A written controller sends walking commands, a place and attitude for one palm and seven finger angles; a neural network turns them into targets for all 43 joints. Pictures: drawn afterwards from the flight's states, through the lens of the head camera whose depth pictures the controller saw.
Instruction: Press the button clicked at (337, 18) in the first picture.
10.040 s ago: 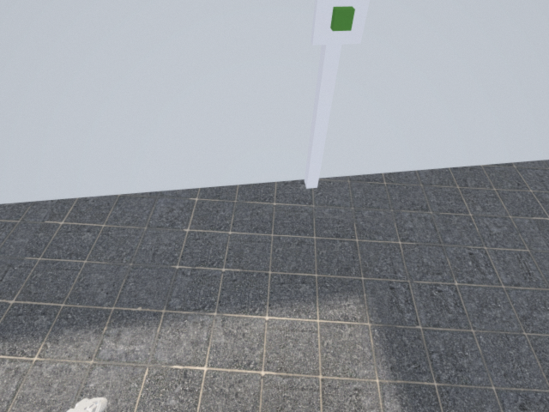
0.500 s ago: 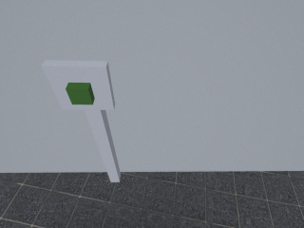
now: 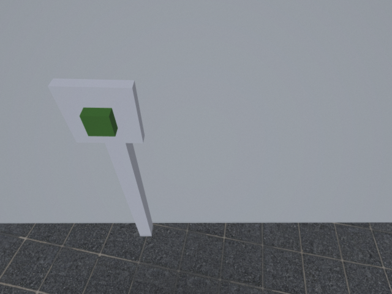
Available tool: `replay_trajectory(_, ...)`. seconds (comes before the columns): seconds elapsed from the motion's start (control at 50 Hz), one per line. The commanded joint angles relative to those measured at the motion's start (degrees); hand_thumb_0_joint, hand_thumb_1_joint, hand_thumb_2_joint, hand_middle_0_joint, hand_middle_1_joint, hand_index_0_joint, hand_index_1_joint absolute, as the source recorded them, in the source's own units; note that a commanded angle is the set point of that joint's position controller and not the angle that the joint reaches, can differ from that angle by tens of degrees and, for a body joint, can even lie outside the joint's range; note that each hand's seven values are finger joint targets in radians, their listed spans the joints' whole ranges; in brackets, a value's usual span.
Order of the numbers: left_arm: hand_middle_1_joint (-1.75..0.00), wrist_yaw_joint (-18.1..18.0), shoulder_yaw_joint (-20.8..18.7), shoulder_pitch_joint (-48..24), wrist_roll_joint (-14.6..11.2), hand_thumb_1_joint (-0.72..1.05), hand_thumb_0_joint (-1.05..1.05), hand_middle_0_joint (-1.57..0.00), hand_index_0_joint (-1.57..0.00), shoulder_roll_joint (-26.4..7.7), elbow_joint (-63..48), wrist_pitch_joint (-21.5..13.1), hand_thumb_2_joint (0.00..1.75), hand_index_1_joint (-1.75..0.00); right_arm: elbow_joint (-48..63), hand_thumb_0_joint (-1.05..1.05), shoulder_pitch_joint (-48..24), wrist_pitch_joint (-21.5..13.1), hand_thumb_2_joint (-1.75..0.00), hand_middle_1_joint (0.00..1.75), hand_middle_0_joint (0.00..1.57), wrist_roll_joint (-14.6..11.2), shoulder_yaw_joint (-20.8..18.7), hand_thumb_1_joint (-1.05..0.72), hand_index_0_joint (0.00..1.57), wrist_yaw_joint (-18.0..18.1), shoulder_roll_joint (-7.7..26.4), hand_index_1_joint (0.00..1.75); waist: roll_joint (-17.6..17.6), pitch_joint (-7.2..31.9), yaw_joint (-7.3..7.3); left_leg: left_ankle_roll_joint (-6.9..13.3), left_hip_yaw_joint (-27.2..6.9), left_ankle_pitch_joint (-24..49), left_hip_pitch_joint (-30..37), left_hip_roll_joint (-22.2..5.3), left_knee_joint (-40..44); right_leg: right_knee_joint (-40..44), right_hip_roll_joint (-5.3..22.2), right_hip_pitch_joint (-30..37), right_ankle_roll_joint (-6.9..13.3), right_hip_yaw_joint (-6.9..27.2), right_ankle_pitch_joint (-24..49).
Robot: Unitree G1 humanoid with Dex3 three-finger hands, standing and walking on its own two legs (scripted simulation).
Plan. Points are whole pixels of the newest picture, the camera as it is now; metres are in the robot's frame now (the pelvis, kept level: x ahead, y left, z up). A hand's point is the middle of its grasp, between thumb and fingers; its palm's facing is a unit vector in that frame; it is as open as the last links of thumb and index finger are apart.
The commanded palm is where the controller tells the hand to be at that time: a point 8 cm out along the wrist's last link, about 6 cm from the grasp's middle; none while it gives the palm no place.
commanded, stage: raise the hand and make a fist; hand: left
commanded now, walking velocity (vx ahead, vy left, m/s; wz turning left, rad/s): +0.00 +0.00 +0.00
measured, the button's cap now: (100, 121) +0.47 +0.27 +0.08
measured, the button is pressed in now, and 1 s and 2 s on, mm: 0 0 0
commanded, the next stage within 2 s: aim a knuckle at the button in 2.00 s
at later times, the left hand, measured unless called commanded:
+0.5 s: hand out of the picture +0.12 +0.18 -0.04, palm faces +0.19 -0.98 -0.04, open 4.9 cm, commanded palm +0.11 +0.23 -0.02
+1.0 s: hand (94, 266) +0.16 +0.20 +0.01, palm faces +0.09 -0.99 -0.05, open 3.1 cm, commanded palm +0.13 +0.25 +0.02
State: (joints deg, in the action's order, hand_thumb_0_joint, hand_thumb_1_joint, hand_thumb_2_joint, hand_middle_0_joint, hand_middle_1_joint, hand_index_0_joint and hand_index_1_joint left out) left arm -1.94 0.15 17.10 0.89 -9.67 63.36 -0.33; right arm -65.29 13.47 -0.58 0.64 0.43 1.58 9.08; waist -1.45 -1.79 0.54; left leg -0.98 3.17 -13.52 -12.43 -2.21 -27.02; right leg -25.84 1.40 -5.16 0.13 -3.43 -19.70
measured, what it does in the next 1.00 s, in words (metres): lowers itself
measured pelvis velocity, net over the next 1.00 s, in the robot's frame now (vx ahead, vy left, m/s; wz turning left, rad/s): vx -0.05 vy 0.01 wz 0.01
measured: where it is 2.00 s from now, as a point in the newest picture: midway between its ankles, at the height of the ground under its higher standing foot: outside the picture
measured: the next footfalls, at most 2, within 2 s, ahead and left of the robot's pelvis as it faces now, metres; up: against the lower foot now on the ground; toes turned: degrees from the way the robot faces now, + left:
none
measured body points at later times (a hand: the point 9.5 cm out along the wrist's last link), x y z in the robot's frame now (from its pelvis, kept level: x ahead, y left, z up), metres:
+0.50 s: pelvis -0.06 -0.02 -0.08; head -0.02 -0.02 +0.37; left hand +0.11 +0.23 -0.04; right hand +0.18 -0.26 -0.12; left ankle +0.01 +0.13 -0.74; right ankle -0.06 -0.11 -0.74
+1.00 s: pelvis -0.05 +0.01 -0.05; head -0.01 +0.00 +0.39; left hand +0.15 +0.25 +0.02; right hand +0.11 -0.25 -0.14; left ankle +0.01 +0.13 -0.74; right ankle -0.06 -0.11 -0.74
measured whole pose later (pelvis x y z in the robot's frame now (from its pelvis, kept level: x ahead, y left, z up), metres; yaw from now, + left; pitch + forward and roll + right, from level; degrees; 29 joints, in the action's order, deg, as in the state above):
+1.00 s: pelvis -0.05 +0.01 -0.05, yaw +1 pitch +9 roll -2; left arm 9.8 -9.5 25.2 -15.1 -12.1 -4.9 -19.7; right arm -34.6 15.4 -11.8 -1.4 -1.2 4.6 13.9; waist 1.9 5.3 -0.7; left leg -0.4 0.7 -21.4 -42.1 -3.7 -54.5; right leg -54.0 1.2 -34.0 0.3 -4.7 -28.9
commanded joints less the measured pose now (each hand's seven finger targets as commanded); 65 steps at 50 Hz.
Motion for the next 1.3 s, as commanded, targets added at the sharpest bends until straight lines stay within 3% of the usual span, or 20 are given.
replay_trajectory(0.0,-0.33,-2.43,-5.54,-33.83,-11.33,0.90,0.00,-0.23,-0.23,-18.15,-91.40,-13.99,0.90,-0.33,25.33,0.00,1.09,-9.46,-0.90,0.30,0.20,-2.96,-2.62,-0.90,0.20,2.10,15.80,0.30,13.87,23.27,-6.27,3.10,-0.96,20.95,15.12,1.72,-0.56,-1.04,2.64,-4.01,1.74,2.31,34.14)
replay_trajectory(0.02,-0.36,-5.67,-6.96,-9.89,-6.40,0.90,0.00,-0.25,-0.25,-14.77,-76.66,-11.49,0.90,-0.36,22.30,0.00,-2.49,-14.60,-0.90,0.30,0.20,-2.29,-1.47,-0.90,0.20,3.89,10.54,0.30,20.06,24.52,0.27,3.15,-2.21,28.31,20.01,-1.18,1.57,-6.26,-0.37,-6.76,2.50,0.41,19.62)
replay_trajectory(0.04,-0.39,-7.66,-0.94,5.81,-8.04,0.90,0.00,-0.28,-0.28,-1.79,-65.46,-3.98,0.90,-0.39,21.50,0.00,-2.11,-15.61,-0.90,0.30,0.20,-3.40,-2.90,-0.90,0.20,3.67,8.40,0.30,14.02,14.62,-2.11,2.42,-3.58,26.82,11.94,-2.22,1.93,-8.73,-0.81,-13.05,0.90,-3.00,9.29)
replay_trajectory(0.06,-0.42,-6.25,3.04,5.98,-9.49,0.90,0.00,-0.31,-0.31,4.16,-66.47,-3.53,0.90,-0.42,21.86,0.00,-0.78,-15.69,-0.90,0.30,0.20,-4.37,-2.66,-0.90,0.20,3.20,8.63,0.30,9.75,9.03,-2.27,2.35,-3.84,22.08,7.62,-1.28,-0.07,-6.90,-0.62,-15.04,0.54,-2.85,8.16)
replay_trajectory(0.1,-0.48,-4.48,-2.95,1.87,-9.59,0.90,0.00,-0.36,-0.36,-2.81,-68.61,-9.17,0.90,-0.48,26.00,0.00,-2.30,-16.36,-0.90,0.30,0.20,-2.71,-4.20,-0.90,0.20,3.41,11.95,0.30,-1.22,4.82,-4.41,2.48,-3.75,9.30,-1.34,0.89,-5.49,-4.73,-1.21,-20.45,0.09,-3.34,8.98)
replay_trajectory(0.12,-0.51,-2.95,-3.93,4.81,-9.65,0.90,0.00,-0.39,-0.39,-0.99,-63.81,-12.62,0.90,-0.51,27.38,0.00,-2.26,-16.24,-0.90,0.30,0.20,-1.54,-4.50,-0.90,0.20,3.35,11.79,0.30,-8.06,4.20,-4.40,2.38,-3.91,8.03,-5.73,1.34,-9.00,-7.26,-1.59,-24.70,-0.27,-3.98,8.41)
replay_trajectory(0.16,-0.57,2.37,-3.48,14.37,-10.54,0.90,0.00,-0.45,-0.45,4.10,-53.70,-20.68,0.90,-0.57,29.90,0.00,-5.16,-16.21,-0.90,0.30,0.20,-0.66,-5.09,-0.90,0.20,1.80,10.87,0.30,-12.77,4.76,-0.60,1.05,-3.35,4.57,-15.11,1.55,-14.65,-14.45,-2.02,-30.61,-0.17,-4.08,6.33)
replay_trajectory(0.22,-0.66,13.47,-7.41,18.48,-13.83,0.90,0.00,-0.53,-0.53,1.26,-53.39,-34.08,0.90,-0.66,34.18,0.00,-8.33,-15.86,-0.90,0.30,0.20,-0.50,-6.29,-0.90,0.20,-0.85,10.82,0.30,-8.62,10.48,2.91,0.05,-2.48,1.13,-26.05,2.15,-22.94,-23.21,-1.15,-33.44,0.55,-0.87,6.66)
replay_trajectory(0.28,-0.75,17.69,-13.53,17.22,-15.71,0.90,0.00,-0.61,-0.61,-5.56,-59.13,-32.07,0.90,-0.75,41.72,0.00,-10.35,-13.76,-0.90,0.30,0.20,-2.00,-6.63,-0.90,0.20,-1.04,11.34,0.30,-2.29,18.13,4.68,0.94,0.67,-0.21,-27.81,3.41,-26.00,-23.76,0.29,-28.63,0.54,3.40,4.83)
replay_trajectory(0.34,-0.84,14.63,-15.17,9.02,-16.94,0.90,0.00,-0.69,-0.69,-8.19,-70.61,-27.28,0.90,-0.84,44.81,0.00,-9.85,-11.51,-0.90,0.30,0.20,-2.34,-5.71,-0.90,0.20,0.78,10.15,0.30,-1.84,18.47,2.34,1.69,-0.08,-4.05,-28.73,2.91,-27.80,-21.31,0.32,-30.87,-0.75,7.00,-2.10)
replay_trajectory(0.42,-0.96,9.52,-12.31,-1.66,-14.50,0.90,0.00,-0.81,-0.81,-8.03,-84.56,-31.99,0.90,-0.96,43.92,0.00,-5.03,-11.72,-0.90,0.30,0.20,-1.30,-4.84,-0.90,0.20,2.32,9.10,0.30,6.16,17.66,-1.75,2.75,-2.31,-3.77,-25.04,1.06,-29.72,-21.05,-0.70,-36.71,0.09,6.65,-4.63)
replay_trajectory(0.44,-0.99,9.63,-11.03,-4.84,-14.27,0.90,0.00,-0.83,-0.83,-8.09,-86.48,-33.45,0.90,-0.99,43.38,0.00,-4.32,-12.09,-0.90,0.30,0.20,-1.02,-4.53,-0.90,0.20,2.79,9.33,0.30,3.91,17.55,-3.45,2.98,-3.13,-3.94,-25.34,0.54,-30.46,-21.71,-1.17,-38.24,-0.06,6.04,-4.64)
replay_trajectory(0.48,-1.05,11.68,-9.42,-2.34,-14.59,0.90,0.00,-0.89,-0.89,-7.24,-82.68,-34.62,0.90,-1.05,41.72,0.00,-3.95,-13.22,-0.90,0.30,0.20,-1.08,-4.13,-0.90,0.20,3.28,9.75,0.30,4.83,16.80,-4.05,2.87,-3.73,-4.14,-25.85,0.38,-31.37,-21.79,-1.23,-39.39,-0.19,6.15,-3.95)
replay_trajectory(0.52,-1.11,14.85,-8.93,-1.33,-15.72,0.90,0.00,-0.94,-0.94,-7.62,-78.25,-32.73,0.90,-1.11,40.84,0.00,-4.22,-14.02,-0.90,0.30,0.20,-1.61,-3.56,-0.90,0.20,3.54,10.41,0.30,3.82,14.92,-4.23,2.77,-4.14,-5.59,-27.51,0.37,-31.03,-20.53,-1.16,-38.97,-0.35,6.53,-5.61)
replay_trajectory(0.58,-1.20,18.07,-11.21,2.66,-17.38,0.90,0.00,-1.02,-1.02,-9.45,-73.85,-26.02,0.90,-1.20,41.22,0.00,-4.89,-14.16,-0.90,0.30,0.20,-2.57,-3.32,-0.90,0.20,4.09,10.94,0.30,3.30,15.84,-1.98,2.75,-4.06,-6.40,-27.42,0.85,-28.90,-17.46,-0.43,-35.11,-0.66,7.78,-8.73)
replay_trajectory(0.66,-1.32,16.05,-16.36,5.89,-18.84,0.90,0.00,-1.13,-1.13,-10.79,-75.25,-19.69,0.90,-1.32,41.80,0.00,-5.60,-13.81,-0.90,0.30,0.20,-2.67,-3.36,-0.90,0.20,4.30,9.94,0.30,0.45,18.41,0.51,2.69,-4.15,-3.52,-24.74,1.21,-25.45,-16.23,0.15,-29.46,-1.34,6.64,-5.10)
replay_trajectory(0.86,-1.50,11.92,-12.86,6.38,-16.70,0.90,0.00,-1.30,-1.30,-8.26,-78.61,-24.32,0.90,-1.50,40.69,0.00,-4.11,-15.13,-0.90,0.30,0.20,-2.09,-3.56,-0.90,0.20,3.08,10.67,0.30,2.57,15.12,-0.59,2.60,-4.11,-1.84,-18.60,0.94,-20.43,-17.78,-1.76,-31.51,-0.20,0.60,-1.37)
replay_trajectory(0.94,-1.50,11.81,-14.16,6.01,-16.70,0.90,0.00,-1.30,-1.30,-9.89,-79.37,-22.88,0.90,-1.50,40.79,0.00,-3.79,-14.85,-0.90,0.30,0.20,-2.20,-3.48,-0.90,0.20,3.24,11.15,0.30,2.00,15.47,-0.48,2.67,-4.47,-2.25,-17.35,0.93,-18.88,-17.26,-2.06,-30.35,-0.06,-0.30,-1.28)
replay_trajectory(1.02,-1.50,10.89,-13.88,5.27,-16.59,0.90,0.00,-1.30,-1.30,-9.64,-83.80,-22.22,0.90,-1.50,41.42,0.00,-3.55,-14.93,-0.90,0.30,0.20,-2.34,-3.05,-0.90,0.20,3.08,10.96,0.30,6.35,17.42,-0.02,2.39,-4.72,0.41,-13.30,0.81,-17.47,-17.74,-2.22,-28.84,0.41,-1.44,2.28)
replay_trajectory(1.28,-1.50,12.99,-15.11,-0.38,-17.29,0.90,0.00,-1.30,-1.30,-11.24,-83.65,-15.14,0.90,-1.50,42.48,0.00,-4.32,-13.52,-0.90,0.30,0.20,-2.81,-1.45,-0.90,0.20,3.18,11.27,0.30,5.26,14.20,-0.32,2.14,-5.30,1.42,-9.73,0.87,-13.87,-13.91,-2.59,-24.96,0.28,-1.95,5.40)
